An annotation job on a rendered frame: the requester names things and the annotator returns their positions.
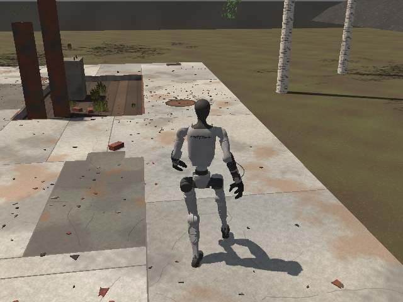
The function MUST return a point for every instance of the robot right upper arm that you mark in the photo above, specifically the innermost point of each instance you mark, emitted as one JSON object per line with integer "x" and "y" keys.
{"x": 224, "y": 143}

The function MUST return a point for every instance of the right robot hand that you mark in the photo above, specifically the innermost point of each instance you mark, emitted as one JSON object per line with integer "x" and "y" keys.
{"x": 239, "y": 190}

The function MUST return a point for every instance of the right robot forearm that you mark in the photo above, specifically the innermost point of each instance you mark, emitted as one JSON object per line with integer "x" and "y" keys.
{"x": 233, "y": 170}

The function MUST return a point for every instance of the left robot hand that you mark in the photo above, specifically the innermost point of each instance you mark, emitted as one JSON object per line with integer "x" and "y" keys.
{"x": 181, "y": 163}

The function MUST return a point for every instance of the robot left upper arm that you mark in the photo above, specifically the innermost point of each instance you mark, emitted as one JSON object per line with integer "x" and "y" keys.
{"x": 178, "y": 143}

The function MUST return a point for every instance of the left robot forearm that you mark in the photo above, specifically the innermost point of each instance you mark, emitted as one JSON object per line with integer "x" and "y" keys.
{"x": 174, "y": 161}

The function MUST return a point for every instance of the humanoid robot torso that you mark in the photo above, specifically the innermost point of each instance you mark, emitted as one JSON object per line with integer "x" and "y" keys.
{"x": 201, "y": 151}

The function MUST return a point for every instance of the robot right shin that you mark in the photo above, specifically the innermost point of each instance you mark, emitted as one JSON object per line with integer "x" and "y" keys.
{"x": 223, "y": 212}

